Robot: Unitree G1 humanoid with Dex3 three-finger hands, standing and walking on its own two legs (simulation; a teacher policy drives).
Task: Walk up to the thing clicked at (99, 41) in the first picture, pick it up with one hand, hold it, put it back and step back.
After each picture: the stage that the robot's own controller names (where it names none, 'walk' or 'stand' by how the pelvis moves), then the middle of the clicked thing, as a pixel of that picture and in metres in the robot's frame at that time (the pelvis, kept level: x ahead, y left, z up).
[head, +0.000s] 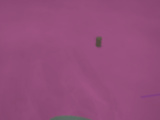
stand; (98, 41) +1.41 -0.21 -0.72
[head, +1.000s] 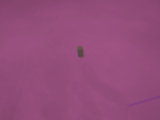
walk; (80, 51) +1.31 +0.12 -0.70
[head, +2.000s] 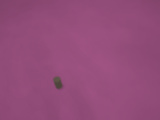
walk; (57, 82) +0.79 +0.29 -0.71
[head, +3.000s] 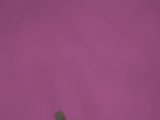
walk; (60, 117) +0.45 +0.22 -0.70
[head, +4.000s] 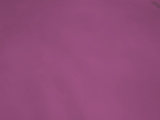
stand; out of the picture +0.36 +0.23 -0.72
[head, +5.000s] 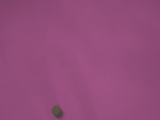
stand; (57, 112) +0.40 +0.22 -0.70
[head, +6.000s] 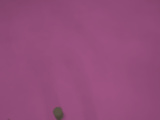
stand; (58, 113) +0.40 +0.17 -0.68
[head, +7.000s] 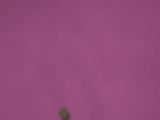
walk; (64, 114) +0.42 +0.22 -0.70
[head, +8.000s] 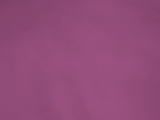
stand; out of the picture +0.43 +0.16 -0.72
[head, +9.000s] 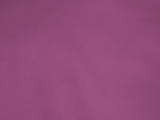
stand; out of the picture +0.41 +0.18 -0.73
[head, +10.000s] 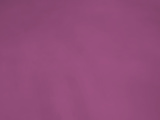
stand; out of the picture +0.40 +0.18 -0.73
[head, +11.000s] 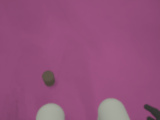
go down; (48, 78) +0.47 +0.15 -0.47
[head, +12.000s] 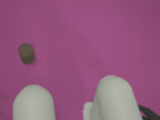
go down; (27, 54) +0.50 +0.18 -0.32
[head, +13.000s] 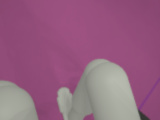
close in; out of the picture +0.49 +0.21 -0.25
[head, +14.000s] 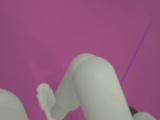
close; out of the picture +0.49 +0.24 -0.24
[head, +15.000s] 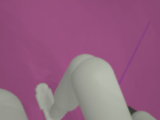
lift; out of the picture +0.47 +0.23 -0.25
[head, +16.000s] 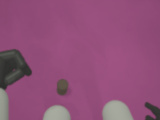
close; (62, 87) +0.44 +0.11 -0.48
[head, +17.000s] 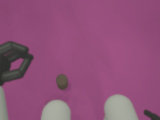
lift; (62, 82) +0.45 +0.11 -0.44
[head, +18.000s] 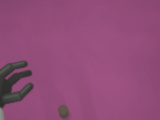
go down; (63, 112) +0.40 +0.11 -0.63
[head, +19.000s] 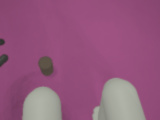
walk; (46, 66) +0.48 +0.13 -0.32
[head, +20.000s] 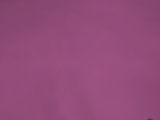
stand; out of the picture +0.37 +0.10 -0.66
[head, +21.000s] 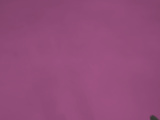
stand; out of the picture +0.38 +0.10 -0.66
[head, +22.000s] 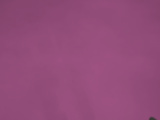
stand; out of the picture +0.39 +0.10 -0.66
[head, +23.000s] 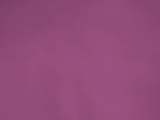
stand; out of the picture +0.41 +0.11 -0.72
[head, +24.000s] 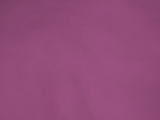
stand; out of the picture +0.38 +0.13 -0.73
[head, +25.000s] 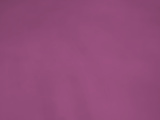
stand; out of the picture +0.37 +0.14 -0.73
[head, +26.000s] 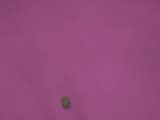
walk; (65, 102) +0.47 +0.12 -0.70
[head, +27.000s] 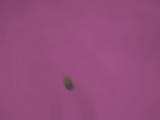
walk; (68, 83) +0.70 +0.20 -0.71
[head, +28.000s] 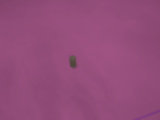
stand; (72, 61) +1.01 +0.13 -0.70
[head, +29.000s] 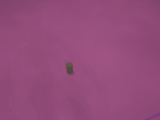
stand; (69, 68) +0.98 +0.12 -0.72
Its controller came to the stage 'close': yes
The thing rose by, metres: 0.00
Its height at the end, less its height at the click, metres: +0.00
